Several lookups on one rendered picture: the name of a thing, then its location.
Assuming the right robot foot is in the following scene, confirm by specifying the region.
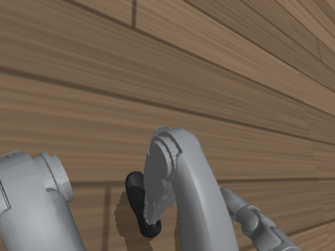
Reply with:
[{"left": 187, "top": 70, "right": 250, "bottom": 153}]
[{"left": 125, "top": 172, "right": 161, "bottom": 238}]

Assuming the right robot hand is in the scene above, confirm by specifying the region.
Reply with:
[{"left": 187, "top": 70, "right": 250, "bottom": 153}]
[{"left": 219, "top": 187, "right": 249, "bottom": 224}]

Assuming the right robot arm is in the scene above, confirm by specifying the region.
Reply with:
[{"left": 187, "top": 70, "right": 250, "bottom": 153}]
[{"left": 236, "top": 204, "right": 301, "bottom": 251}]

